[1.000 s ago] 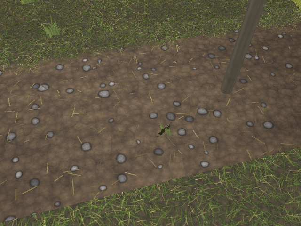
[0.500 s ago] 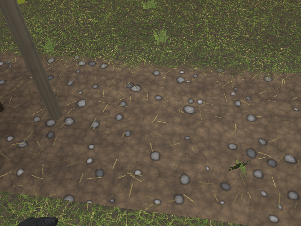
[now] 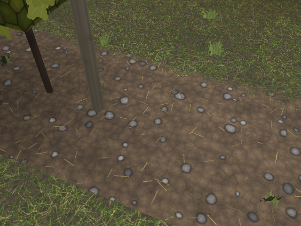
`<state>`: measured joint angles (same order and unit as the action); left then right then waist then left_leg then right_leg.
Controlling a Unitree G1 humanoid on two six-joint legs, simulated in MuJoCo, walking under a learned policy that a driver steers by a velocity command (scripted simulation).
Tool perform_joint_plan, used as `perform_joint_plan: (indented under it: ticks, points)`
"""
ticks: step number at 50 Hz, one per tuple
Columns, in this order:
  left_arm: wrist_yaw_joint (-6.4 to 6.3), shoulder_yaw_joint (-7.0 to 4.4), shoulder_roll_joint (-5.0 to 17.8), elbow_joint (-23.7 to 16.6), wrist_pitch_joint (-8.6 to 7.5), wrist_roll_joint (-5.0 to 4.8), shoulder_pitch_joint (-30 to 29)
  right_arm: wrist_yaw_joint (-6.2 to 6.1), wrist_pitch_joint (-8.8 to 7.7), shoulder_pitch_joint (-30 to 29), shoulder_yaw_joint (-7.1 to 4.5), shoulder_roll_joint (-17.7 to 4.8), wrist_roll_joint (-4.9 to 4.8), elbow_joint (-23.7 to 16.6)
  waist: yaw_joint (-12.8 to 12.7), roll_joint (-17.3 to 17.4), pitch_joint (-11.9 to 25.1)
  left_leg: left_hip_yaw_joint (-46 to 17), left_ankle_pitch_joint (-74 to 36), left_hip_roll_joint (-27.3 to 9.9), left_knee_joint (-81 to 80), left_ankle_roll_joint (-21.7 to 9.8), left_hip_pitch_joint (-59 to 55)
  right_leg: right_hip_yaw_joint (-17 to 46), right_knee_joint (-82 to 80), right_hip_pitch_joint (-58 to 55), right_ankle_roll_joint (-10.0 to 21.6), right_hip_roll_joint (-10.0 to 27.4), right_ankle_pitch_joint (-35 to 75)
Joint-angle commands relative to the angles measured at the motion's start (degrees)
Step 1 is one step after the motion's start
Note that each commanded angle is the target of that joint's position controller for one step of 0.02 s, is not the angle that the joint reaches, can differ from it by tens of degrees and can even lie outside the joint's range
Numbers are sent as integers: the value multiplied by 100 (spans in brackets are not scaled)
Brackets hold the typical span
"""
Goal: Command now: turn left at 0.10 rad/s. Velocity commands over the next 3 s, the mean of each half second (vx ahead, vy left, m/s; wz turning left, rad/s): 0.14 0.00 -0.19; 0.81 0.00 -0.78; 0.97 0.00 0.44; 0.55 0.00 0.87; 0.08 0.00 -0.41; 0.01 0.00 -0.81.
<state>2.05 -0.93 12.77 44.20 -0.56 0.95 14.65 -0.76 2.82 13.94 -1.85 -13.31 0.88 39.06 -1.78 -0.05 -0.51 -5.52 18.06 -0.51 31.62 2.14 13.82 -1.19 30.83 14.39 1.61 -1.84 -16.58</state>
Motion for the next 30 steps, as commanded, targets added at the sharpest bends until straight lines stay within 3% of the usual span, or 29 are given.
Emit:
perform_joint_plan:
  ticks: [1, 12, 15, 16, 17, 18, 19, 20, 22, 23, 26, 28, 30]
  points:
    - [-8, -176, 558, -454, -27, -6, -216, 20, -104, 134, -152, -539, 0, -264, 114, 352, 66, -314, -927, -229, -394, -305, -50, 379, -338, 64, -3, 322, 833]
    - [-103, -244, 532, -378, 55, -95, -87, 1, -210, 189, -158, -446, -17, -43, 65, 90, 93, -196, -1379, -93, -297, -243, -102, 437, -132, -238, -43, 388, 1369]
    - [-150, -373, 935, -752, 118, -217, -608, -142, -187, 99, -340, -818, -28, -186, 230, 26, 87, 43, -1636, -70, 64, -276, -331, 718, 203, 332, 143, 318, 1769]
    - [-182, -376, 847, -782, 152, -240, -531, -180, -173, 466, -375, -779, -6, -137, 366, 94, 439, 58, -364, -94, 11, -384, -569, 664, 446, 536, 204, 135, 531]
    - [-185, -358, 694, -865, 173, -314, -569, -171, -194, 905, -423, -815, -51, -82, 570, 429, 394, -448, 1505, -421, -354, -715, -813, 531, 942, 1271, 222, -101, -1372]
    - [-162, -308, 524, -1071, 154, -403, -827, -147, -257, 1344, -497, -1076, -118, 28, 742, 1051, 6, -1754, 3345, -1337, -1268, -1275, -1051, 223, 1868, 2418, 179, -214, -2010]
    - [-142, -272, 505, -1357, 85, -459, -1340, -144, -392, 1381, -549, -1279, -147, 51, 904, 1386, -639, -3133, 3944, -2334, -2076, -1816, -988, 400, 3225, 3617, 224, 203, -1919]
    - [-161, -312, 570, -1446, 25, -465, -1442, -159, -542, 1289, -498, -1133, -141, 58, 800, 903, -951, -3410, 3597, -2581, -2076, -1876, -1036, 869, 3910, 4374, 293, 487, -1649]
    - [-180, -338, 595, -1305, -9, -321, -864, -141, -679, 826, -429, -855, -197, 5, 436, 658, -675, -2346, 2402, -2293, -1809, -1427, -1444, 1179, 4117, 4725, 211, 756, -835]
    - [-152, -357, 667, -1291, -13, -278, -696, -138, -677, 552, -419, -838, -206, -42, 306, 663, -527, -1782, 1881, -2148, -1888, -1244, -1313, 1137, 3907, 4443, 105, 888, -560]
    - [-57, -301, 616, -1372, 61, -207, -696, -103, -698, 184, -473, -1048, -148, -6, 235, 735, -343, -116, 780, -1672, -2101, -937, -482, 484, 3228, 3154, -178, 1025, 37]
    - [-7, -256, 570, -1421, 87, -204, -761, -57, -716, 150, -561, -1285, -155, 66, 259, 611, -358, 634, 593, -1491, -2085, -784, -231, 146, 2628, 2508, -118, 1006, -18]
    - [-2, -246, 617, -1430, 96, -242, -680, -24, -694, 185, -611, -1431, -176, 155, 221, 583, -369, 1046, 710, -1533, -1986, -715, -228, -249, 2354, 2036, 42, 926, -358]
